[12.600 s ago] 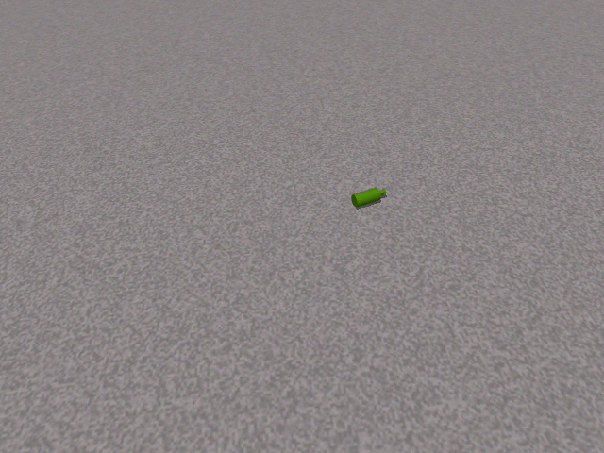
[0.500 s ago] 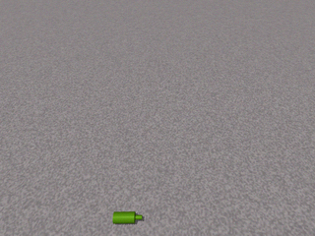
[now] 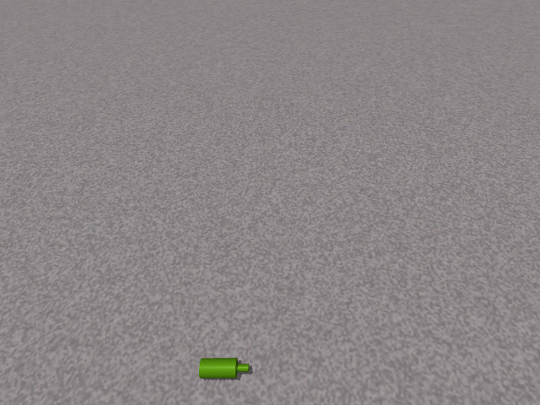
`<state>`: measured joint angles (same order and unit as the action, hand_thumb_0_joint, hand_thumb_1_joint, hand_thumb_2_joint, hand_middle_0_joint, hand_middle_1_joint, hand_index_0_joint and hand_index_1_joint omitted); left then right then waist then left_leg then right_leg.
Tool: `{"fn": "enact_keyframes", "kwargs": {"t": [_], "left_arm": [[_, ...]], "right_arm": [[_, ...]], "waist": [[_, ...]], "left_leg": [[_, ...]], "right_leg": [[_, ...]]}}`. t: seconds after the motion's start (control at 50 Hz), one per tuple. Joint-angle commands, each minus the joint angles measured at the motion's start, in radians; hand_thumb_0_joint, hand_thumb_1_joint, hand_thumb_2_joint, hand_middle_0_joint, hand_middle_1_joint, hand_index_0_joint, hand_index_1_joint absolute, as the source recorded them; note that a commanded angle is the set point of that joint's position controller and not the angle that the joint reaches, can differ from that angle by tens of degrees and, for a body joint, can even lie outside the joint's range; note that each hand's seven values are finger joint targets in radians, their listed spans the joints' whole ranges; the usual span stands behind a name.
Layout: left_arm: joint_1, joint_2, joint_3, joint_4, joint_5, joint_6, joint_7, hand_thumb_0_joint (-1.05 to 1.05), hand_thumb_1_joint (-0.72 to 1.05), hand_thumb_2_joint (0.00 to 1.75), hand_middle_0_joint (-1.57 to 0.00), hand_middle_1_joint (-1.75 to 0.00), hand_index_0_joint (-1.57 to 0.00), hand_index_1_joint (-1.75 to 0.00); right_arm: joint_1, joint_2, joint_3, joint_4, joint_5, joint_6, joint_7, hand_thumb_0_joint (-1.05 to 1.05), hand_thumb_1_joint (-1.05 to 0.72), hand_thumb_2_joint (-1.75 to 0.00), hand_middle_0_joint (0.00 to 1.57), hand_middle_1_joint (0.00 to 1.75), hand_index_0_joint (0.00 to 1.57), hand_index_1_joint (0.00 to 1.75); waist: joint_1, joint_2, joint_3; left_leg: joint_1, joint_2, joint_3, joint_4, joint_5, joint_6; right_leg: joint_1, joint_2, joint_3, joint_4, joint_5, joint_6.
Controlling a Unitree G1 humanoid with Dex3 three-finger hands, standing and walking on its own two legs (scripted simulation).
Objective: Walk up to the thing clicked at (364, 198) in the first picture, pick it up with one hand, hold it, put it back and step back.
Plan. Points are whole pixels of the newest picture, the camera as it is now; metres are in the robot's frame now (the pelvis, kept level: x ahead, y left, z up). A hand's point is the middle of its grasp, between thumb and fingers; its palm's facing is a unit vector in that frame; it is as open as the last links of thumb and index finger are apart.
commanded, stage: walk up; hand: left
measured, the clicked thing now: (224, 367) +0.40 +0.20 -0.75
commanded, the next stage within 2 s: none
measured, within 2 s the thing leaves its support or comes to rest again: neither
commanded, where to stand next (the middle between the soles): +0.02 -0.02 m, yaw +1 degrees
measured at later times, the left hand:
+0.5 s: hand out of the picture +0.00 +0.24 -0.16, palm faces -0.04 -0.90 -0.43, open 7.4 cm
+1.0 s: hand out of the picture +0.04 +0.24 -0.18, palm faces +0.04 -0.93 -0.35, open 7.4 cm
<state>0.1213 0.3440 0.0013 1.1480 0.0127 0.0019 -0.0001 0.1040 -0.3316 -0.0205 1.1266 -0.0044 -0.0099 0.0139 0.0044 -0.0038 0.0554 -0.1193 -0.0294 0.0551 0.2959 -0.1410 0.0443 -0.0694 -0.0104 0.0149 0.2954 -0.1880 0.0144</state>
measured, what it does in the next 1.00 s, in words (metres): steps on the spot: left foot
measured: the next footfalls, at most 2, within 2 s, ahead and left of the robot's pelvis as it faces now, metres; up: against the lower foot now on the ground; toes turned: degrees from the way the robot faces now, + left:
left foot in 0.76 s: +0.03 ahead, +0.11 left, +0.00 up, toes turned +5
right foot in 1.06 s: +0.05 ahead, -0.14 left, +0.00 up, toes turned +3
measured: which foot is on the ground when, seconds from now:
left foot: down 0.00-0.42, up 0.44-0.74, down 0.76-1.00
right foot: down 0.00-0.78, up 0.80-1.00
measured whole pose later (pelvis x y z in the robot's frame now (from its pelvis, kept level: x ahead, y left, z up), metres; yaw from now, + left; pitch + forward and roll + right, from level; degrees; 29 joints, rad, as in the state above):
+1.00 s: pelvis -0.01 -0.03 -0.02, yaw +1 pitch -4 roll +0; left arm 0.23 0.40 0.05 0.94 -0.01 0.04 0.00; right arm 0.18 -0.39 -0.05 0.87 -0.03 0.00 -0.01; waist 0.01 -0.04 0.12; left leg -0.21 0.05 0.04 0.60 -0.32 -0.01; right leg -0.35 -0.02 0.05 0.85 -0.46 0.00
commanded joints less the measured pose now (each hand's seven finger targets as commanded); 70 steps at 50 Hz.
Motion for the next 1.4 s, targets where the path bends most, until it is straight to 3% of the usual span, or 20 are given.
{"fn": "enact_keyframes", "kwargs": {"t": [0.0,0.16,0.28,0.36,0.38,0.42,0.48,0.54,0.6,0.72,0.76,0.78,0.96,1.02,1.06,1.08,1.1,1.24,1.32,1.38], "left_arm": [[-0.039,0.210,0.040,-0.062,-0.002,-0.026,0.013,0.00,0.90,0.90,-0.20,-0.30,-0.20,-0.30],[-0.020,0.235,0.068,-0.118,-0.020,-0.009,0.035,0.00,0.90,0.90,-0.20,-0.30,-0.20,-0.30],[0.088,0.211,0.084,-0.156,-0.005,0.038,0.032,0.00,0.90,0.90,-0.20,-0.30,-0.20,-0.30],[0.118,0.225,0.094,-0.155,0.022,-0.001,0.021,0.00,0.90,0.90,-0.20,-0.30,-0.20,-0.30],[0.072,0.285,0.104,-0.182,0.037,-0.025,0.026,0.00,0.90,0.90,-0.20,-0.30,-0.20,-0.30],[-0.040,0.345,0.115,-0.234,0.043,-0.033,0.031,0.00,0.90,0.90,-0.20,-0.30,-0.20,-0.30],[-0.058,0.237,0.092,-0.247,0.038,-0.048,0.022,0.00,0.90,0.90,-0.20,-0.30,-0.20,-0.30],[0.113,0.302,0.140,-0.256,0.048,-0.043,-0.009,0.00,0.90,0.90,-0.20,-0.30,-0.20,-0.30],[0.193,0.310,0.153,-0.269,0.040,-0.034,-0.020,0.00,0.90,0.90,-0.20,-0.30,-0.20,-0.30],[0.082,0.226,0.122,-0.373,0.022,0.001,-0.046,0.00,0.90,0.90,-0.20,-0.30,-0.20,-0.30],[0.121,0.137,0.090,-0.373,0.012,0.028,-0.028,0.00,0.90,0.90,-0.20,-0.30,-0.20,-0.30],[0.122,0.253,0.124,-0.343,0.008,0.041,-0.019,0.00,0.90,0.90,-0.20,-0.30,-0.20,-0.30],[0.178,0.257,0.098,-0.245,-0.039,-0.001,0.036,0.00,0.90,0.90,-0.20,-0.30,-0.20,-0.30],[0.234,0.276,0.113,-0.226,-0.023,-0.025,0.052,0.00,0.90,0.90,-0.20,-0.30,-0.20,-0.30],[0.183,0.410,0.145,-0.288,0.009,-0.042,0.053,0.00,0.90,0.90,-0.20,-0.30,-0.20,-0.30],[0.161,0.446,0.148,-0.320,0.014,-0.037,0.056,0.00,0.90,0.90,-0.20,-0.30,-0.20,-0.30],[0.123,0.404,0.146,-0.338,0.008,-0.036,0.060,0.00,0.90,0.90,-0.20,-0.30,-0.20,-0.30],[0.067,0.277,0.133,-0.384,0.056,-0.036,0.032,0.00,0.90,0.90,-0.20,-0.30,-0.20,-0.30],[0.065,0.301,0.130,-0.362,0.018,-0.002,0.012,0.00,0.90,0.90,-0.20,-0.30,-0.20,-0.30],[-0.015,0.280,0.121,-0.343,-0.004,-0.010,0.032,0.00,0.90,0.90,-0.20,-0.30,-0.20,-0.30]], "right_arm": [[-0.055,-0.220,-0.038,-0.064,-0.002,-0.021,-0.018,0.00,-0.90,-0.90,0.20,0.30,0.20,0.30],[-0.041,-0.273,-0.076,-0.100,0.011,0.021,-0.017,0.00,-0.90,-0.90,0.20,0.30,0.20,0.30],[-0.139,-0.285,-0.103,-0.239,-0.016,0.056,-0.014,0.00,-0.90,-0.90,0.20,0.30,0.20,0.30],[-0.115,-0.217,-0.078,-0.251,-0.013,0.054,-0.006,0.00,-0.90,-0.90,0.20,0.30,0.20,0.30],[-0.082,-0.172,-0.059,-0.253,-0.007,0.056,0.000,0.00,-0.90,-0.90,0.20,0.30,0.20,0.30],[-0.047,-0.224,-0.078,-0.231,-0.014,0.066,-0.007,0.00,-0.90,-0.90,0.20,0.30,0.20,0.30],[0.034,-0.218,-0.070,-0.194,0.000,0.042,0.001,0.00,-0.90,-0.90,0.20,0.30,0.20,0.30],[0.019,-0.293,-0.086,-0.230,-0.023,0.004,0.013,0.00,-0.90,-0.90,0.20,0.30,0.20,0.30],[-0.031,-0.262,-0.078,-0.268,-0.032,-0.024,0.010,0.00,-0.90,-0.90,0.20,0.30,0.20,0.30],[0.305,-0.248,-0.118,-0.197,-0.029,-0.078,-0.041,0.00,-0.90,-0.90,0.20,0.30,0.20,0.30],[0.238,-0.356,-0.124,-0.261,-0.045,-0.082,-0.069,0.00,-0.90,-0.90,0.20,0.30,0.20,0.30],[0.205,-0.387,-0.130,-0.268,-0.017,-0.075,-0.068,0.00,-0.90,-0.90,0.20,0.30,0.20,0.30],[0.011,-0.282,-0.090,-0.355,-0.029,0.036,-0.026,0.00,-0.90,-0.90,0.20,0.30,0.20,0.30],[-0.025,-0.270,-0.098,-0.378,0.003,0.077,-0.011,0.00,-0.90,-0.90,0.20,0.30,0.20,0.30],[0.037,-0.172,-0.067,-0.389,0.027,0.092,-0.020,0.00,-0.90,-0.90,0.20,0.30,0.20,0.30],[0.024,-0.234,-0.092,-0.391,0.020,0.112,-0.037,0.00,-0.90,-0.90,0.20,0.30,0.20,0.30],[0.025,-0.268,-0.106,-0.387,0.026,0.114,-0.040,0.00,-0.90,-0.90,0.20,0.30,0.20,0.30],[0.095,-0.260,-0.095,-0.325,0.001,0.040,-0.001,0.00,-0.90,-0.90,0.20,0.30,0.20,0.30],[0.174,-0.237,-0.085,-0.253,-0.030,0.009,-0.006,0.00,-0.90,-0.90,0.20,0.30,0.20,0.30],[0.053,-0.396,-0.102,-0.296,-0.024,-0.006,-0.008,0.00,-0.90,-0.90,0.20,0.30,0.20,0.30]], "waist": [[-0.003,0.012,-0.082],[-0.002,0.052,-0.098],[0.035,0.178,-0.114],[0.045,-0.054,-0.086],[0.026,-0.185,-0.035],[0.010,-0.133,0.018],[-0.012,-0.123,-0.049],[0.080,-0.192,-0.039],[0.112,-0.144,0.046],[-0.062,-0.050,-0.092],[-0.030,0.164,-0.069],[-0.031,0.108,-0.029],[-0.003,0.315,0.039],[0.042,0.133,-0.076],[0.030,-0.241,-0.080],[0.044,-0.194,-0.118],[0.026,-0.116,-0.090],[0.061,-0.301,-0.134],[0.006,-0.168,-0.053],[-0.026,0.190,0.053]], "left_leg": [[0.047,0.169,-0.154,-0.059,0.071,-0.003],[0.046,0.201,-0.150,0.076,0.462,0.056],[-0.181,0.344,-0.256,0.052,0.206,0.212],[-0.186,0.148,-0.142,0.291,-0.086,0.044],[-0.289,0.033,-0.131,0.380,-0.276,-0.028],[-0.204,0.013,-0.238,0.633,-0.418,-0.043],[-0.233,0.001,-0.193,0.588,-0.313,-0.054],[-0.445,0.009,-0.101,0.518,-0.354,-0.056],[-0.467,0.040,-0.101,0.413,-0.354,-0.055],[0.167,0.033,0.002,0.019,0.015,-0.016],[0.116,0.421,-0.535,-0.037,0.004,0.119],[-0.048,0.469,-0.523,-0.010,0.033,0.218],[-0.120,0.241,-0.114,0.231,0.534,0.172],[-0.111,0.168,-0.063,0.464,0.276,0.062],[-0.389,-0.054,-0.111,0.862,-0.493,-0.024],[-0.319,-0.033,-0.257,1.047,-0.587,-0.021],[-0.336,-0.034,-0.324,1.141,-0.521,-0.028],[-0.352,0.003,-0.098,0.583,-0.407,-0.074],[-0.027,-0.001,-0.031,0.116,-0.187,-0.034],[-0.336,0.398,-0.648,-0.046,-0.320,0.219]], "right_leg": [[-0.025,-0.110,0.079,-0.038,0.124,-0.037],[-0.097,-0.075,0.036,0.206,0.288,-0.048],[-0.097,0.000,-0.008,0.544,-0.344,-0.070],[-0.074,-0.112,0.171,-0.006,-0.181,-0.081],[-0.082,-0.275,0.429,-0.098,-0.136,-0.122],[-0.312,-0.393,0.475,-0.085,-0.127,-0.279],[-0.094,-0.214,0.211,-0.056,-0.068,-0.182],[0.177,-0.226,0.293,-0.094,-0.434,-0.226],[0.177,-0.254,0.281,-0.091,-0.285,-0.246],[-0.205,-0.095,-0.048,0.323,0.099,-0.144],[-0.435,0.021,0.058,0.566,-0.340,-0.042],[-0.323,-0.014,0.118,0.681,-0.413,-0.047],[-0.276,0.017,-0.060,0.549,-0.237,0.004],[-0.145,0.016,-0.090,0.207,0.150,0.016],[-0.081,-0.391,0.463,0.086,0.660,-0.169],[-0.199,-0.471,0.572,0.097,0.640,-0.329],[-0.223,-0.418,0.475,0.137,0.600,-0.333],[-0.065,-0.182,0.179,0.106,-0.422,-0.219],[-0.312,-0.193,0.135,0.255,-0.232,-0.155],[-0.335,-0.010,0.058,0.628,-0.429,-0.029]]}}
